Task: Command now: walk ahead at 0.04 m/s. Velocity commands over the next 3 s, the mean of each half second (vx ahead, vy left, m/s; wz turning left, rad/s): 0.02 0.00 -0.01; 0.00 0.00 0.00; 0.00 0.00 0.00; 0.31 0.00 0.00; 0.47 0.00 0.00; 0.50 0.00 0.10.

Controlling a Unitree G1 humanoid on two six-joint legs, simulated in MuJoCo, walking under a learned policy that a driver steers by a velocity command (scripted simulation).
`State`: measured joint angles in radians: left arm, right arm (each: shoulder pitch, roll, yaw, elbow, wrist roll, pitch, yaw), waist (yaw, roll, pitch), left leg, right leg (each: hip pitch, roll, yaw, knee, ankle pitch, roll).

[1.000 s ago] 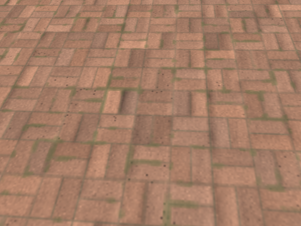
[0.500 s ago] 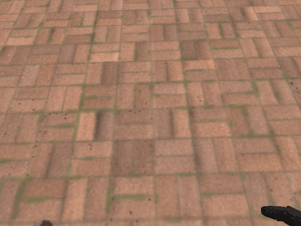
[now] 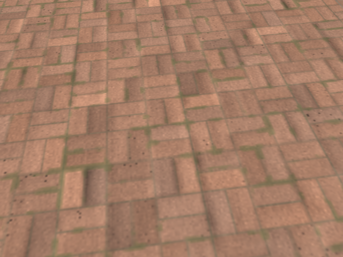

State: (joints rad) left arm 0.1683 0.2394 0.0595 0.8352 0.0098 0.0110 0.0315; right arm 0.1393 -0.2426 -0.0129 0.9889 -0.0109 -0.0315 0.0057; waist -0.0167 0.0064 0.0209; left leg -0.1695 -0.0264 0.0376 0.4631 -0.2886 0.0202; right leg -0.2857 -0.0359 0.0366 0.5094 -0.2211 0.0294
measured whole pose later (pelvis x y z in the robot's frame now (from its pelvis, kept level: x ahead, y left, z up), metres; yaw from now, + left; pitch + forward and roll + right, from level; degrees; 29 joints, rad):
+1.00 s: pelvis +0.00 +0.00 +0.00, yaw +0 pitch -1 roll +0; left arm 0.19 0.22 0.04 1.13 0.00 0.01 0.05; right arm 0.25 -0.21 0.00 1.10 -0.01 -0.01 -0.03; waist 0.00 -0.01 0.04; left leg -0.14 -0.01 0.03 0.46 -0.30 0.02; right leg -0.23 -0.03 0.03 0.46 -0.21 0.03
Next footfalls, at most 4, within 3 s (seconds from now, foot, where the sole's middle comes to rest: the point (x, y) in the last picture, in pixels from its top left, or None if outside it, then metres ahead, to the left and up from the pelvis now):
1.80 right None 0.13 -0.15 -0.77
2.28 left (162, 256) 0.51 0.08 -0.77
2.84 right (217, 185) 0.82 -0.17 -0.77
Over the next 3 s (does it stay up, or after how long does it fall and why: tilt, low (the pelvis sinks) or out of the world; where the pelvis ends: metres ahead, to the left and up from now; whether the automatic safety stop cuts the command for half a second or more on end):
stays up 0.73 -0.08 0.00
